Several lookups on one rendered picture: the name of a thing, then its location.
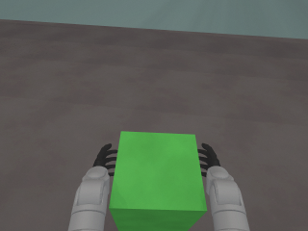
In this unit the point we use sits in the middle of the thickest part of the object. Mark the left robot forearm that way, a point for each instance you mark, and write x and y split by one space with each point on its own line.
90 202

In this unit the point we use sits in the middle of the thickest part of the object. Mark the right robot forearm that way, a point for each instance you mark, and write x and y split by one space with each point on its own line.
226 201

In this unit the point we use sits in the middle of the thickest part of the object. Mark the robot left hand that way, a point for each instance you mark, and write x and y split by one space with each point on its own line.
101 159

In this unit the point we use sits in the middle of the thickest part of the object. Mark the robot right hand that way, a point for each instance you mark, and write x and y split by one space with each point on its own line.
211 160

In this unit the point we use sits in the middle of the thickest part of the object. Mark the carton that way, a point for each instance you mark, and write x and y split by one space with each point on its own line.
157 183

